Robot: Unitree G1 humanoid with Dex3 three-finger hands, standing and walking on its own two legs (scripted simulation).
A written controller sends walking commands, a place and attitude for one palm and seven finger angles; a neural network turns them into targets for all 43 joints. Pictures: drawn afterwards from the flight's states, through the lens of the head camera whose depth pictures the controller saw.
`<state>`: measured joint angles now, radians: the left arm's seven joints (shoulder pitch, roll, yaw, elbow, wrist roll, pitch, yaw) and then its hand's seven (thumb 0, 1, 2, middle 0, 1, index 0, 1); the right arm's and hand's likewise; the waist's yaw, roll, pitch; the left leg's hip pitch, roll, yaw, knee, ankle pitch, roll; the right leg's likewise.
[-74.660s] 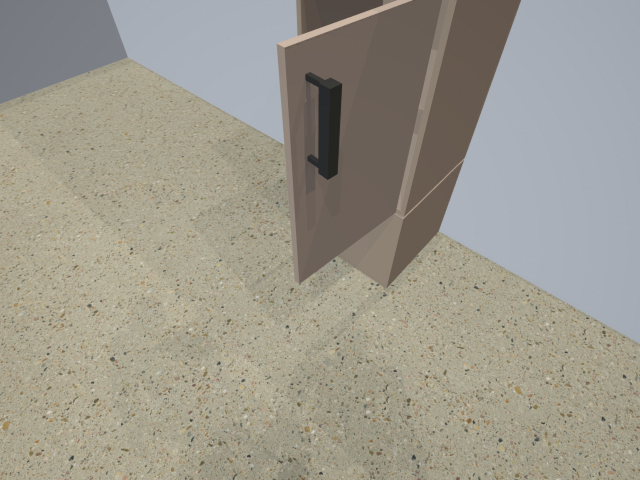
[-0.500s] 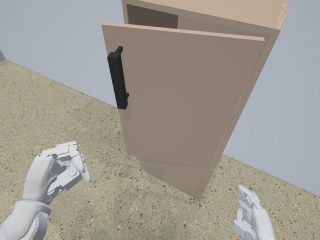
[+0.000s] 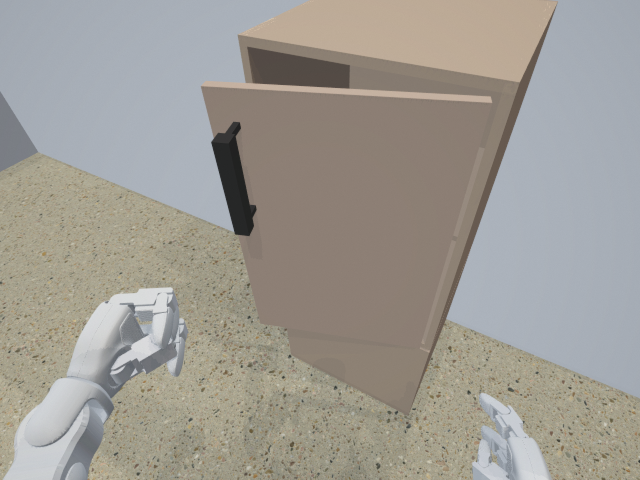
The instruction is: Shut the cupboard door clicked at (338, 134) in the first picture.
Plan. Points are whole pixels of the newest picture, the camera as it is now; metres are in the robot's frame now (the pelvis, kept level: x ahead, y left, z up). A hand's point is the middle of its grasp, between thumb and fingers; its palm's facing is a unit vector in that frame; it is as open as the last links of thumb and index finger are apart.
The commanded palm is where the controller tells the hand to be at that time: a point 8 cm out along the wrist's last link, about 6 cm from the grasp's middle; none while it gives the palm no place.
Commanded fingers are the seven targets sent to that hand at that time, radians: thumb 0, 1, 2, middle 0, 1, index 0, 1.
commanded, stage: raise the hand and make a fist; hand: left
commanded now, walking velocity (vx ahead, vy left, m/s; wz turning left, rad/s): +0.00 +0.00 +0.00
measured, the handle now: (239, 180) +0.51 +0.17 +0.12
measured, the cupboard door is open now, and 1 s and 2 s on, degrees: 18 18 18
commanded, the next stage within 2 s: bring the fist close to the handle in 0.20 s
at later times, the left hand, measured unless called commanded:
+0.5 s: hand (180, 313) +0.26 +0.18 +0.13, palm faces -0.03 -1.00 -0.08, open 3.1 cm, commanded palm +0.24 +0.22 +0.13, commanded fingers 0.00 0.90 0.90 -1.30 -1.50 -1.30 -1.50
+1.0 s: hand (223, 260) +0.35 +0.16 +0.12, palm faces -0.11 -0.99 -0.04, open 3.1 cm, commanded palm +0.33 +0.21 +0.13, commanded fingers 0.00 0.90 0.90 -1.30 -1.50 -1.30 -1.50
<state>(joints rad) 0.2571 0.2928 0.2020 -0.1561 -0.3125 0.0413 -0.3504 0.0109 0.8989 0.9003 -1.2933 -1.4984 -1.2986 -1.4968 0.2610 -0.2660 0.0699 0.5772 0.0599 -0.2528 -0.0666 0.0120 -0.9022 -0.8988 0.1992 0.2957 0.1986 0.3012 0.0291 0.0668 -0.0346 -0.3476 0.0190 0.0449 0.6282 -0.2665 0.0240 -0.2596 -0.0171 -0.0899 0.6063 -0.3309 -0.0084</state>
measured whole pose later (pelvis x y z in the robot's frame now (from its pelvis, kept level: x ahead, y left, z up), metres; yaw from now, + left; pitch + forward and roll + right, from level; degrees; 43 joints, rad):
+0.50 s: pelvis +0.01 -0.02 +0.00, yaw +0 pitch -1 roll +0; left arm 0.15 0.30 0.22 -0.08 -0.31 -0.08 -0.30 0.02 0.89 0.90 -1.30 -1.50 -1.30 -1.50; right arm 0.24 -0.26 0.05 0.62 0.04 -0.28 -0.08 0.01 -0.90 -0.90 0.20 0.30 0.20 0.30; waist 0.03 0.05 -0.02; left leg -0.34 0.03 0.03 0.63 -0.28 0.00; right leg -0.25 -0.01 -0.10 0.62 -0.35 -0.03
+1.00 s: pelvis +0.02 +0.00 +0.00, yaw -1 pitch +1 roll +0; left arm -0.15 0.27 0.16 0.19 -0.24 0.02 -0.26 0.01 0.90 0.90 -1.30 -1.50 -1.30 -1.50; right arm 0.24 -0.26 0.05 0.62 0.05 -0.19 -0.07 0.01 -0.90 -0.90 0.20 0.30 0.20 0.30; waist 0.00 0.04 -0.03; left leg -0.34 0.01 0.07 0.60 -0.28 0.02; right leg -0.28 -0.02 -0.07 0.61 -0.35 -0.01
